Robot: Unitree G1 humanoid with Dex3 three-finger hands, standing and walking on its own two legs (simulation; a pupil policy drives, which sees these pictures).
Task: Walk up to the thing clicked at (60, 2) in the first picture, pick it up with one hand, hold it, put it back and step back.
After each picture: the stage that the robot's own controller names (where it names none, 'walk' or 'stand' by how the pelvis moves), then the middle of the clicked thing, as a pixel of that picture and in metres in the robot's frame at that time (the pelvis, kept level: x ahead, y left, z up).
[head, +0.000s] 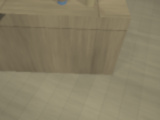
stand; out of the picture +1.09 +0.16 -0.04
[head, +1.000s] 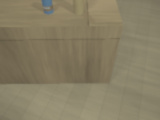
walk; (47, 3) +0.97 +0.28 -0.04
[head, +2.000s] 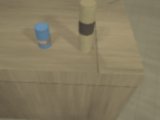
walk; (43, 36) +0.61 +0.23 -0.02
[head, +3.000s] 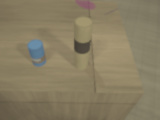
stand; (37, 53) +0.53 +0.22 -0.04
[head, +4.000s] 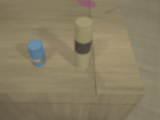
stand; (37, 53) +0.52 +0.22 -0.05
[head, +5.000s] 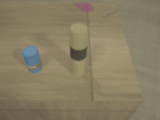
stand; (32, 59) +0.50 +0.24 -0.05
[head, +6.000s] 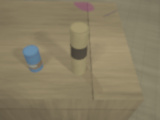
stand; (33, 59) +0.50 +0.24 -0.05
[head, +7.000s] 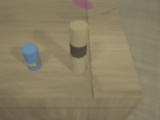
rise first; (32, 57) +0.50 +0.24 -0.05
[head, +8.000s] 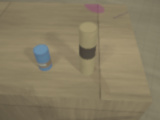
rise first; (43, 58) +0.50 +0.23 -0.04
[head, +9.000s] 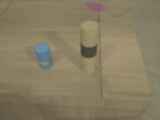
go down; (44, 56) +0.51 +0.22 -0.04
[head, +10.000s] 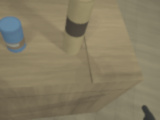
go down; (13, 35) +0.50 +0.21 +0.01
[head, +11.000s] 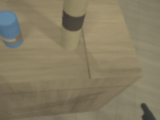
close in; (10, 30) +0.51 +0.21 +0.02
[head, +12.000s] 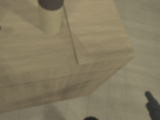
close; out of the picture +0.53 +0.23 +0.06
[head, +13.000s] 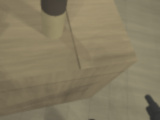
lift; out of the picture +0.52 +0.24 +0.06
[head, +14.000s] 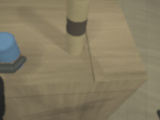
lift; (8, 53) +0.40 +0.22 +0.08
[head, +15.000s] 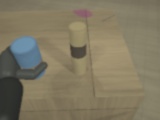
lift; (29, 59) +0.33 +0.16 +0.18
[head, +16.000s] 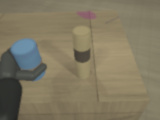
hold; (29, 60) +0.33 +0.17 +0.17
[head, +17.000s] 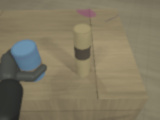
hold; (29, 61) +0.33 +0.17 +0.16
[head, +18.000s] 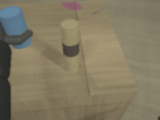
crouch; (16, 28) +0.45 +0.19 +0.18
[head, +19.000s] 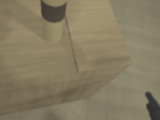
lower; out of the picture +0.51 +0.24 +0.04
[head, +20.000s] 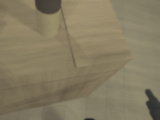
lower; out of the picture +0.53 +0.23 +0.05
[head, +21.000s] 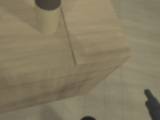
lower; out of the picture +0.54 +0.24 +0.06
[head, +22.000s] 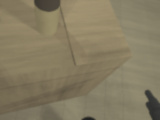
lower; out of the picture +0.54 +0.24 +0.06
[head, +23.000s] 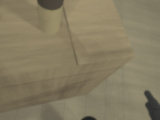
loosen; out of the picture +0.54 +0.24 +0.06
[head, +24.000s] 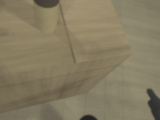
withdraw; out of the picture +0.54 +0.23 +0.06
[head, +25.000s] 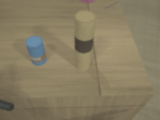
sink last; (36, 51) +0.50 +0.20 +0.00
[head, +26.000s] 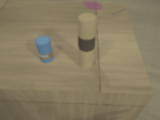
stand; (45, 49) +0.54 +0.22 +0.00
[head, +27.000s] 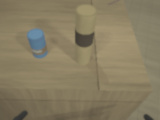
stand; (38, 44) +0.53 +0.21 +0.00
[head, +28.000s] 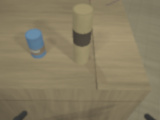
stand; (36, 44) +0.53 +0.22 +0.01
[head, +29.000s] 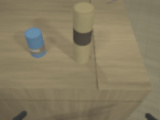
stand; (35, 43) +0.53 +0.21 +0.01
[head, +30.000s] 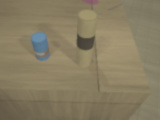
stand; (40, 47) +0.53 +0.20 -0.01
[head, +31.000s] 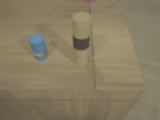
walk; (39, 47) +0.54 +0.21 -0.04
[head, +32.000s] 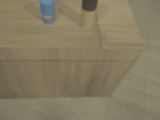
walk; (48, 11) +0.71 +0.18 -0.03
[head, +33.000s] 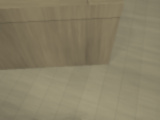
walk; out of the picture +1.03 +0.29 -0.02
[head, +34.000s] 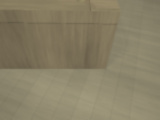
stand; out of the picture +1.17 +0.22 -0.04
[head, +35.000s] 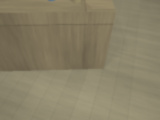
stand; out of the picture +1.17 +0.24 -0.05
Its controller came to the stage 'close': yes
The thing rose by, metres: 0.24
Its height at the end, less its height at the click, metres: +0.00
